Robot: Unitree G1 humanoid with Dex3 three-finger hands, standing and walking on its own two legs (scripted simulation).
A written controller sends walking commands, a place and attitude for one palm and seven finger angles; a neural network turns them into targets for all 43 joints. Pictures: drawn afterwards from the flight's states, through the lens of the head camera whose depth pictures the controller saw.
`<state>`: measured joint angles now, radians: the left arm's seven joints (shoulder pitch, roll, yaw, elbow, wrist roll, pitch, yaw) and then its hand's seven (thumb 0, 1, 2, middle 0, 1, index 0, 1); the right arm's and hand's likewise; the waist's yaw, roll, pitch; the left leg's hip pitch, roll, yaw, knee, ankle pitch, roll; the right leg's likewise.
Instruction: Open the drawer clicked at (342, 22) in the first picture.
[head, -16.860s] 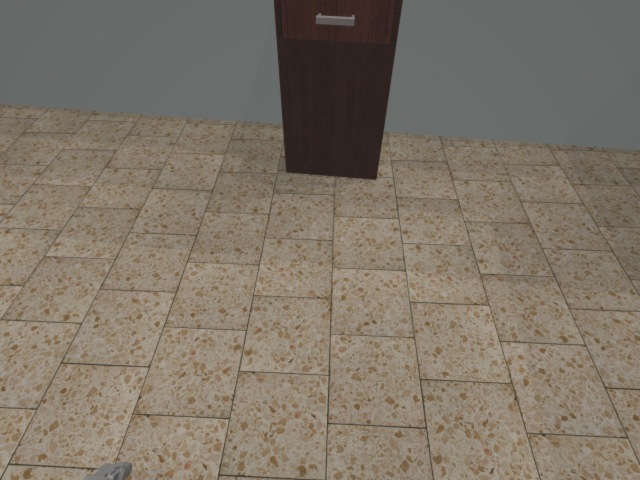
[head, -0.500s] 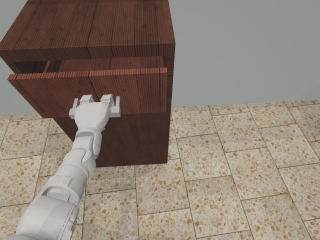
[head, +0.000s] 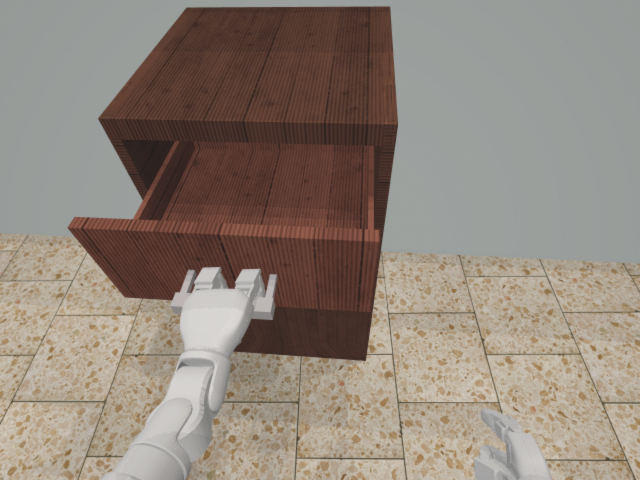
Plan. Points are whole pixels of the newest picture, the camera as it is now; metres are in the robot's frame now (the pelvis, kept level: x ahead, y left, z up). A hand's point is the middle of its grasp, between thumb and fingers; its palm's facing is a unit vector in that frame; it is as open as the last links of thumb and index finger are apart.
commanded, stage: pull the drawer open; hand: left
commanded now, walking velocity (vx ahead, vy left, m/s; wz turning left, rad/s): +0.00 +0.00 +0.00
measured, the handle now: (227, 292) +0.36 +0.16 +0.01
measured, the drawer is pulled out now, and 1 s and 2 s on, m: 0.19 0.30 0.30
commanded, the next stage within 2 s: open the thumb to release the handle in 0.86 s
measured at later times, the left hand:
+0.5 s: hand (212, 414) +0.21 +0.15 -0.02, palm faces -0.01 -0.14 -0.99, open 5.7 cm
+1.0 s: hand (208, 424) +0.19 +0.15 -0.01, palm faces +0.04 -0.14 -0.99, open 6.0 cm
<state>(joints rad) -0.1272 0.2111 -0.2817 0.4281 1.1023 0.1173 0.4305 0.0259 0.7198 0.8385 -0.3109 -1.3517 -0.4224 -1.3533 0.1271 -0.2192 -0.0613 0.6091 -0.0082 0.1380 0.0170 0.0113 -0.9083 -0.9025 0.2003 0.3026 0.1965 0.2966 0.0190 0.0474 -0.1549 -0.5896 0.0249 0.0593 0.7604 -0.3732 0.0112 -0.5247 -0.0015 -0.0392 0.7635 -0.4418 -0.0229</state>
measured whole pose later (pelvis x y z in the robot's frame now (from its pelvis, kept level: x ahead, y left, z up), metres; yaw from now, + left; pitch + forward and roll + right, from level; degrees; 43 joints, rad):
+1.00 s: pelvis +0.00 -0.02 -0.03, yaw -2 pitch +14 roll +2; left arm 0.52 0.29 -0.18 -0.17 1.10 0.01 0.50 0.04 0.70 0.75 -0.28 -1.32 -0.37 -1.31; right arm 0.12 -0.22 -0.02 0.52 -0.06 0.10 0.08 0.02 -0.91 -0.90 0.20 0.30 0.20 0.30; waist 0.03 0.04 -0.17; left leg -0.71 0.05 0.09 0.93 -0.45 -0.02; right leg -0.68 0.02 0.00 0.99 -0.54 -0.05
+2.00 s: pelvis -0.03 -0.01 -0.01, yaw +0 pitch +9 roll +1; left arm 0.22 0.27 -0.28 0.04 1.08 0.13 0.42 -0.01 -0.49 0.30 -0.32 -1.20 -0.37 -1.25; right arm 0.13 -0.21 -0.02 0.59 -0.03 0.13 0.00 0.02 -0.91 -0.90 0.20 0.30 0.20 0.30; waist 0.06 0.06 -0.12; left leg -0.62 0.02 0.04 0.84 -0.37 0.00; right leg -0.57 0.00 -0.04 0.87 -0.46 -0.04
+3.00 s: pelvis -0.01 -0.01 +0.03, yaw +0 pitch +0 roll +1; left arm 0.24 0.41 -0.19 -0.39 0.94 0.17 0.09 -0.01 -0.49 0.30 -0.32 -1.20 -0.33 -1.21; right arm 0.04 -0.24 0.02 0.61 0.01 0.14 0.02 0.02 -0.91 -0.90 0.20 0.30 0.20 0.30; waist 0.10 0.11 -0.04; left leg -0.25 0.01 0.05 0.51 -0.25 -0.01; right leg -0.21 0.00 -0.04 0.55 -0.34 -0.03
